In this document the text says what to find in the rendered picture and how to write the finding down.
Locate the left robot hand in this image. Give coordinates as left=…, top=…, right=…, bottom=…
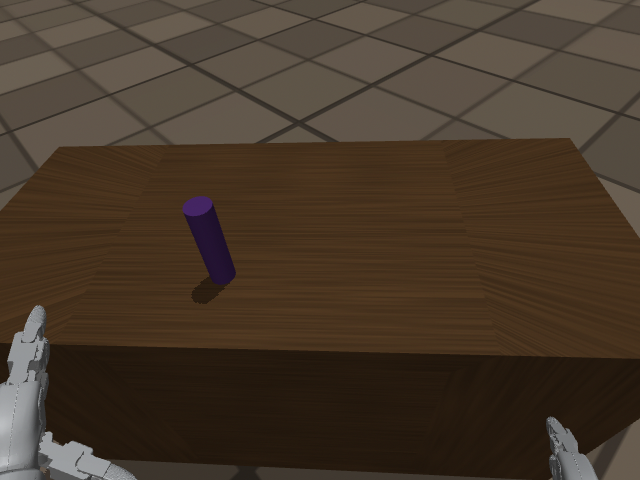
left=0, top=305, right=137, bottom=480

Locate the right robot hand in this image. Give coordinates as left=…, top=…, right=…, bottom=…
left=546, top=417, right=598, bottom=480

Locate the can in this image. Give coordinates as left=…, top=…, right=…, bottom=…
left=182, top=196, right=236, bottom=285

